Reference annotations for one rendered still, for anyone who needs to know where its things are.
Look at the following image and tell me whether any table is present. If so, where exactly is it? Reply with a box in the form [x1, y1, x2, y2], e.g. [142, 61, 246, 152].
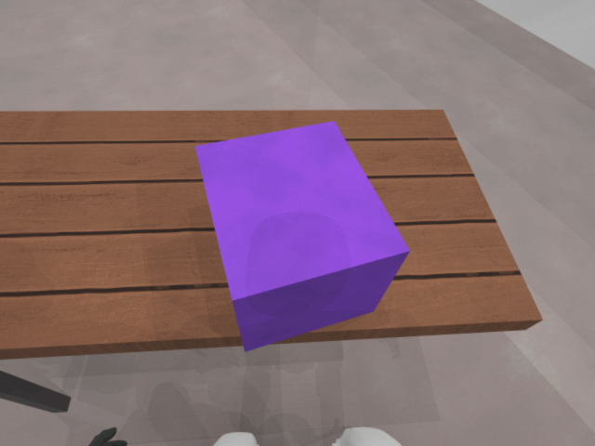
[0, 110, 543, 413]

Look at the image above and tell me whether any robot right thigh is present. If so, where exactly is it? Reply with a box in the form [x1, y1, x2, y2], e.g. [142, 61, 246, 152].
[332, 427, 402, 446]

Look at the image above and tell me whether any carton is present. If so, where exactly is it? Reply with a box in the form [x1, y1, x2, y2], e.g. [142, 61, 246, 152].
[195, 121, 410, 352]

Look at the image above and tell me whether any left robot hand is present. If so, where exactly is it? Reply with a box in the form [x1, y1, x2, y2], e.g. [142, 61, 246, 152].
[88, 427, 127, 446]

